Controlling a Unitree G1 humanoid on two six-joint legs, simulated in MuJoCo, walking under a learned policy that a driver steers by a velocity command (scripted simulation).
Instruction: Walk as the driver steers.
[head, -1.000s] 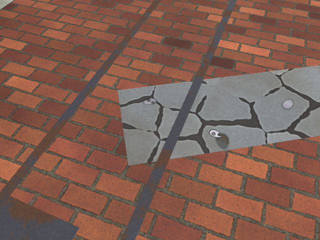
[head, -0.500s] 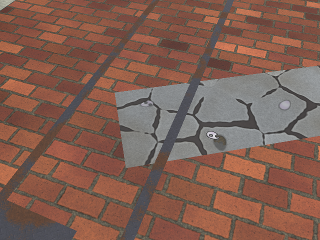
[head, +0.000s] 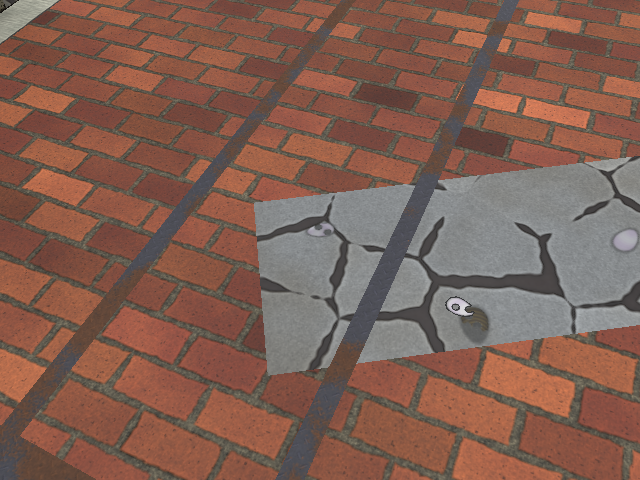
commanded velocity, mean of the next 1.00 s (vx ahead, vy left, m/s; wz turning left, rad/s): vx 0.49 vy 0.00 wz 0.00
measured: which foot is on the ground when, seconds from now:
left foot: up 0.00-0.12, down 0.14-0.68, up 0.70-1.00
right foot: down 0.00-0.16, up 0.18-0.64, down 0.66-1.00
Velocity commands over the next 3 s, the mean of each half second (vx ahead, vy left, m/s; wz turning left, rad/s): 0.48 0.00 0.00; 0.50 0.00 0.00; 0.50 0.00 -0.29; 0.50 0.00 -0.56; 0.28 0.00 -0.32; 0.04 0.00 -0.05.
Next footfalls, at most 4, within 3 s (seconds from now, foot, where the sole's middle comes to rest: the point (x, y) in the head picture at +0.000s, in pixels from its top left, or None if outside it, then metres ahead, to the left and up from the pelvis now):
0.14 left None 0.28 0.12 -0.78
0.66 right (432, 436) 0.59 -0.12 -0.78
1.22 left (329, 305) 0.91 0.12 -0.78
1.78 right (448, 238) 1.14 -0.18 -0.78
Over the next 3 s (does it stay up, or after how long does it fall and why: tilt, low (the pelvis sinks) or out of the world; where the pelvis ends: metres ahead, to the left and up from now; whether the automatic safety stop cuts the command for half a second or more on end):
stays up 1.36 -0.22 -0.01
